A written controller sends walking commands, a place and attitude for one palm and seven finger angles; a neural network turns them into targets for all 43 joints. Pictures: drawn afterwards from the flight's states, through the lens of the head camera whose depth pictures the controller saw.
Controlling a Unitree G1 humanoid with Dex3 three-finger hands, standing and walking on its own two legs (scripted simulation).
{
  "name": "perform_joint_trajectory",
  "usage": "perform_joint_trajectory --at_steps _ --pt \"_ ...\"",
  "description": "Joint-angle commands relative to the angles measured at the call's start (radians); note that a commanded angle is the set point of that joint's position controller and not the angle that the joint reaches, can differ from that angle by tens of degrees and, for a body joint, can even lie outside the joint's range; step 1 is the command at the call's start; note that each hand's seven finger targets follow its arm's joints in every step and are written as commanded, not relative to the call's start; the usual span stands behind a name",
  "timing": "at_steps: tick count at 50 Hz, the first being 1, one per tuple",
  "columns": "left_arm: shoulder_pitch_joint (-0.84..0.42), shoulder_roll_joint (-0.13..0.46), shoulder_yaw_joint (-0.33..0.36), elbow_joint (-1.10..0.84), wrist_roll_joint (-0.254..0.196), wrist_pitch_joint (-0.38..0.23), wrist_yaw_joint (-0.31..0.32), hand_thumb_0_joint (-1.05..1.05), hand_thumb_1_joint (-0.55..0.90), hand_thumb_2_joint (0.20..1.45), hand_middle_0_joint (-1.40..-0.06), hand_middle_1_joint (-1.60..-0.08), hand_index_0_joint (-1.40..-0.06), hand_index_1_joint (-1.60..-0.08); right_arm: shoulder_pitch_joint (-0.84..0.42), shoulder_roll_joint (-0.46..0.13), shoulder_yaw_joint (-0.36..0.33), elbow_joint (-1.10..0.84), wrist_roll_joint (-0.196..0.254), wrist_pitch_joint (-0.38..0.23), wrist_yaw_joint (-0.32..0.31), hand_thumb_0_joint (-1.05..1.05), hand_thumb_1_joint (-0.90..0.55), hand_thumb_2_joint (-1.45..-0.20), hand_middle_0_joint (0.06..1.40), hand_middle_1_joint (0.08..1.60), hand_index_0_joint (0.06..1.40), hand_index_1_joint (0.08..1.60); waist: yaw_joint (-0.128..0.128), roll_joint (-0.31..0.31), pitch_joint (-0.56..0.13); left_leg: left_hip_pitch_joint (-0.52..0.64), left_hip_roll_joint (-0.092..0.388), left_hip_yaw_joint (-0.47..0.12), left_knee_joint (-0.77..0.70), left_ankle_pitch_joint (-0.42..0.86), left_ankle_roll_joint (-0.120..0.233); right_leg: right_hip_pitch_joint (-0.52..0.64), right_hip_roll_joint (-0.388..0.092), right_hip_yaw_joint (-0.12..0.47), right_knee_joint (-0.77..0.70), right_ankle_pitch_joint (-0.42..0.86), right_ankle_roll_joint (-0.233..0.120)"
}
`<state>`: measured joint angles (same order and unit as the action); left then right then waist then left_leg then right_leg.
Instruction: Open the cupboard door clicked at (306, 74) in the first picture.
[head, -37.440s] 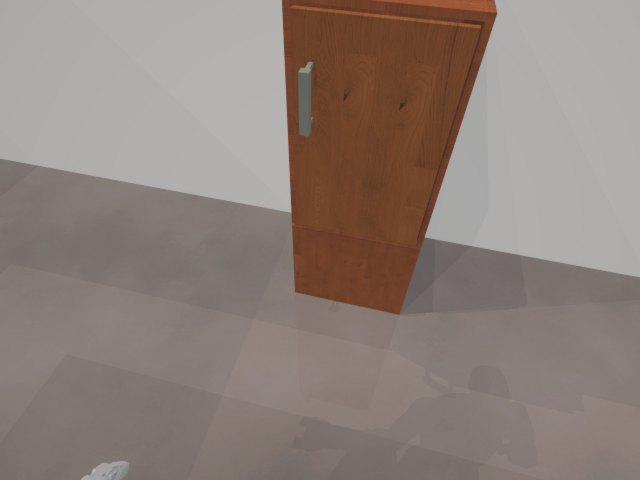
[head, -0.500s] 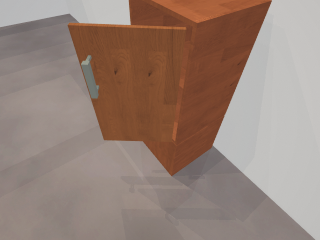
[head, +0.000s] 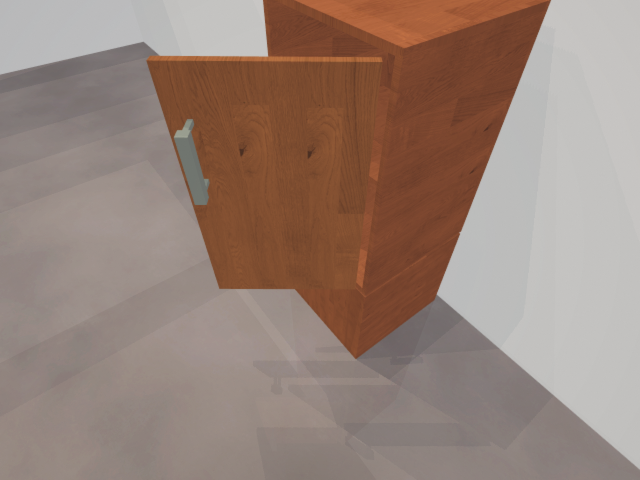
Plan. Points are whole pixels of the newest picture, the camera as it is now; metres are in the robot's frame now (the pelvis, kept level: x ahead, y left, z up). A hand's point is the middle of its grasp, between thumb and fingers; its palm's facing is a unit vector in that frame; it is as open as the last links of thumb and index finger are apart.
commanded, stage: look again from close up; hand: left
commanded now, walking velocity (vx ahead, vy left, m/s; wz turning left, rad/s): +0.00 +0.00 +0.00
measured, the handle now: (195, 163) +0.61 +0.26 +0.06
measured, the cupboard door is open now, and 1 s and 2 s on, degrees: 53 53 53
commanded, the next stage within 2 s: shuffle to correct the standing spot in 0.10 s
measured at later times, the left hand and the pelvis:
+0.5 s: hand out of the picture +0.00 +0.18 -0.19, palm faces +0.05 -0.99 -0.16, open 7.4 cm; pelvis +0.04 +0.01 -0.01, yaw +0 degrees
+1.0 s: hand (209, 459) +0.19 +0.18 -0.17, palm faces +0.00 -0.98 -0.22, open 7.4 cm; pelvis +0.08 +0.01 +0.00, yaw +1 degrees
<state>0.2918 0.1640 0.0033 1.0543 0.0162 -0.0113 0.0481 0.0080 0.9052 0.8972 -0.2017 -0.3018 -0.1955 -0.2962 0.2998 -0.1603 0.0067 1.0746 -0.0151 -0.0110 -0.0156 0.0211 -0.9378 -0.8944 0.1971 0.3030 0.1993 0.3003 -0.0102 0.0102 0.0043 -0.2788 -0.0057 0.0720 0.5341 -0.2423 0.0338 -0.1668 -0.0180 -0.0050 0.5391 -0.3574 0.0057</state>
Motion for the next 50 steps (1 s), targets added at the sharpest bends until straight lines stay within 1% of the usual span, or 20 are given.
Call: perform_joint_trajectory --at_steps 1,10,15,18,21,23,24,25,26,27,28,29,33,36,39,41,43,44,46,50 --pt "0.071 0.100 0.013 -0.027 0.000 -0.013 -0.004 0.000 0.900 0.900 -0.200 -0.300 -0.200 -0.300 0.025 -0.113 -0.024 -0.042 -0.002 -0.027 -0.010 0.000 -0.900 -0.900 0.200 0.300 0.200 0.300 0.014 -0.019 0.045 0.040 0.115 -0.134 -0.141 0.082 0.020 -0.077 -0.054 0.057 -0.101 0.118 -0.044" --pt "0.064 0.127 0.013 -0.020 0.002 -0.012 -0.010 0.000 0.900 0.900 -0.200 -0.300 -0.200 -0.300 -0.020 -0.133 -0.027 -0.035 0.003 -0.027 -0.011 0.000 -0.900 -0.900 0.200 0.300 0.200 0.300 0.015 0.000 0.041 0.069 0.114 -0.115 -0.133 0.116 0.017 -0.081 -0.066 0.075 -0.126 0.161 -0.041" --pt "0.095 0.125 0.019 -0.012 0.011 -0.005 -0.020 0.000 0.900 0.900 -0.200 -0.300 -0.200 -0.300 -0.023 -0.113 -0.028 -0.040 -0.004 -0.009 0.003 0.000 -0.900 -0.900 0.200 0.300 0.200 0.300 0.022 -0.031 0.102 -0.011 0.074 -0.083 -0.096 -0.179 0.009 -0.119 -0.085 0.129 -0.169 -0.144 -0.072" --pt "0.116 0.151 0.031 -0.016 0.011 -0.005 -0.022 0.000 0.900 0.900 -0.200 -0.300 -0.200 -0.300 -0.032 -0.098 -0.028 -0.056 -0.006 -0.006 0.009 0.000 -0.900 -0.900 0.200 0.300 0.200 0.300 0.027 -0.102 0.138 -0.066 0.031 -0.026 0.006 -0.168 -0.004 -0.115 -0.138 0.210 -0.229 -0.202 -0.108" --pt "0.137 0.168 0.044 -0.014 0.010 -0.013 -0.020 0.000 0.900 0.900 -0.200 -0.300 -0.200 -0.300 -0.037 -0.083 -0.026 -0.072 -0.008 -0.017 0.011 0.000 -0.900 -0.900 0.200 0.300 0.200 0.300 0.032 -0.170 0.140 -0.116 0.018 0.017 0.085 -0.109 -0.014 -0.057 -0.212 0.259 -0.232 -0.010 -0.145" --pt "0.135 0.163 0.048 -0.015 0.013 -0.015 -0.019 0.000 0.900 0.900 -0.200 -0.300 -0.200 -0.300 -0.009 -0.084 -0.026 -0.063 -0.004 -0.027 0.011 0.000 -0.900 -0.900 0.200 0.300 0.200 0.300 0.020 -0.111 0.121 -0.036 0.022 0.016 0.023 -0.036 -0.005 -0.054 -0.177 0.183 -0.153 0.135 -0.129" --pt "0.127 0.148 0.047 -0.019 0.013 -0.014 -0.020 0.000 0.900 0.900 -0.200 -0.300 -0.200 -0.300 0.030 -0.096 -0.024 -0.050 -0.001 -0.033 0.008 0.000 -0.900 -0.900 0.200 0.300 0.200 0.300 0.004 -0.059 0.092 0.043 0.041 -0.016 -0.016 0.060 0.009 -0.080 -0.132 0.121 -0.081 0.169 -0.106" --pt "0.114 0.125 0.042 -0.023 0.013 -0.013 -0.021 0.000 0.900 0.900 -0.200 -0.300 -0.200 -0.300 0.091 -0.131 -0.029 -0.025 -0.003 -0.040 0.003 0.000 -0.900 -0.900 0.200 0.300 0.200 0.300 -0.017 0.061 0.052 0.162 0.109 -0.104 -0.060 0.205 0.046 -0.144 -0.063 0.028 0.059 0.165 -0.077" --pt "0.096 0.089 0.035 -0.033 0.011 -0.015 -0.021 0.000 0.900 0.900 -0.200 -0.300 -0.200 -0.300 0.182 -0.181 -0.042 0.000 -0.009 -0.043 -0.007 0.000 -0.900 -0.900 0.200 0.300 0.200 0.300 -0.042 0.223 0.014 0.294 0.234 -0.275 -0.117 0.367 0.130 -0.279 0.014 -0.080 0.263 -0.004 -0.045" --pt "0.038 0.074 0.028 -0.059 0.012 -0.021 -0.018 0.000 0.900 0.900 -0.200 -0.300 -0.200 -0.300 0.262 -0.183 -0.044 0.021 -0.010 -0.042 -0.015 0.000 -0.900 -0.900 0.200 0.300 0.200 0.300 -0.070 0.282 0.021 0.385 0.319 -0.385 -0.185 0.545 0.208 -0.441 0.031 -0.078 0.461 -0.260 -0.037" --pt "-0.006 0.085 0.030 -0.075 0.013 -0.024 -0.017 0.000 0.900 0.900 -0.200 -0.300 -0.200 -0.300 0.275 -0.164 -0.036 0.024 -0.005 -0.043 -0.020 0.000 -0.900 -0.900 0.200 0.300 0.200 0.300 -0.069 0.220 0.045 0.375 0.348 -0.392 -0.179 0.633 0.255 -0.489 -0.016 -0.037 0.563 -0.267 -0.043" --pt "-0.032 0.083 0.035 -0.077 0.010 -0.026 -0.019 0.000 0.900 0.900 -0.200 -0.300 -0.200 -0.300 0.240 -0.138 -0.028 0.011 -0.004 -0.047 -0.020 0.000 -0.900 -0.900 0.200 0.300 0.200 0.300 -0.055 0.137 0.055 0.312 0.347 -0.348 -0.180 0.648 0.257 -0.482 -0.044 -0.026 0.589 -0.240 -0.047" --pt "-0.008 0.016 0.026 -0.063 0.006 -0.002 -0.031 0.000 0.900 0.900 -0.200 -0.300 -0.200 -0.300 0.108 -0.106 -0.020 -0.027 -0.008 -0.052 -0.026 0.000 -0.900 -0.900 0.200 0.300 0.200 0.300 0.015 0.041 0.062 0.143 0.264 -0.195 -0.219 0.662 0.197 -0.325 -0.062 -0.043 0.451 -0.078 -0.020" --pt "0.001 0.016 0.024 -0.059 0.001 0.007 -0.022 0.000 0.900 0.900 -0.200 -0.300 -0.200 -0.300 0.077 -0.122 -0.023 -0.027 -0.005 -0.052 -0.033 0.000 -0.900 -0.900 0.200 0.300 0.200 0.300 0.027 0.077 0.017 0.144 0.231 -0.128 -0.183 0.772 0.157 -0.215 -0.040 -0.052 0.268 0.040 -0.009" --pt "-0.023 0.065 0.036 -0.071 0.002 0.000 -0.017 0.000 0.900 0.900 -0.200 -0.300 -0.200 -0.300 0.069 -0.142 -0.038 -0.021 -0.003 -0.043 -0.034 0.000 -0.900 -0.900 0.200 0.300 0.200 0.300 0.028 0.065 0.003 0.155 0.225 -0.128 -0.130 0.727 0.120 -0.120 -0.027 -0.059 0.069 0.146 -0.016" --pt "0.024 0.112 0.046 -0.066 0.005 -0.014 -0.012 0.000 0.900 0.900 -0.200 -0.300 -0.200 -0.300 0.069 -0.124 -0.044 -0.021 0.005 -0.038 -0.031 0.000 -0.900 -0.900 0.200 0.300 0.200 0.300 0.054 -0.012 -0.036 0.114 0.175 -0.113 -0.038 0.521 0.054 0.021 -0.065 -0.016 -0.090 0.385 -0.018" --pt "0.049 0.167 0.051 -0.061 0.005 -0.021 -0.001 0.000 0.900 0.900 -0.200 -0.300 -0.200 -0.300 0.124 -0.052 -0.041 -0.026 0.014 -0.023 -0.022 0.000 -0.900 -0.900 0.200 0.300 0.200 0.300 0.028 -0.164 -0.090 -0.063 0.037 -0.050 0.077 -0.009 -0.022 0.156 -0.304 0.204 -0.009 0.961 -0.150" --pt "0.051 0.175 0.047 -0.060 0.001 -0.015 -0.001 0.000 0.900 0.900 -0.200 -0.300 -0.200 -0.300 0.132 -0.026 -0.042 -0.020 0.015 -0.009 -0.025 0.000 -0.900 -0.900 0.200 0.300 0.200 0.300 0.024 -0.180 -0.078 -0.064 0.011 -0.037 0.145 -0.249 -0.035 0.124 -0.376 0.203 -0.042 1.038 -0.214" --pt "0.021 0.159 0.050 -0.077 0.010 -0.012 0.006 0.000 0.900 0.900 -0.200 -0.300 -0.200 -0.300 0.072 -0.019 -0.043 -0.030 0.010 0.013 -0.027 0.000 -0.900 -0.900 0.200 0.300 0.200 0.300 0.042 -0.262 -0.072 -0.091 0.023 -0.053 0.345 -0.371 -0.043 0.064 -0.364 0.227 -0.101 0.981 -0.257" --pt "-0.045 0.185 0.069 -0.121 0.015 0.004 0.008 0.000 0.900 0.900 -0.200 -0.300 -0.200 -0.300 0.033 -0.018 -0.050 -0.048 0.007 0.027 -0.014 0.000 -0.900 -0.900 0.200 0.300 0.200 0.300 0.032 -0.126 -0.058 -0.110 0.019 -0.045 0.400 -0.303 -0.061 -0.010 -0.326 0.168 -0.129 0.792 -0.244"
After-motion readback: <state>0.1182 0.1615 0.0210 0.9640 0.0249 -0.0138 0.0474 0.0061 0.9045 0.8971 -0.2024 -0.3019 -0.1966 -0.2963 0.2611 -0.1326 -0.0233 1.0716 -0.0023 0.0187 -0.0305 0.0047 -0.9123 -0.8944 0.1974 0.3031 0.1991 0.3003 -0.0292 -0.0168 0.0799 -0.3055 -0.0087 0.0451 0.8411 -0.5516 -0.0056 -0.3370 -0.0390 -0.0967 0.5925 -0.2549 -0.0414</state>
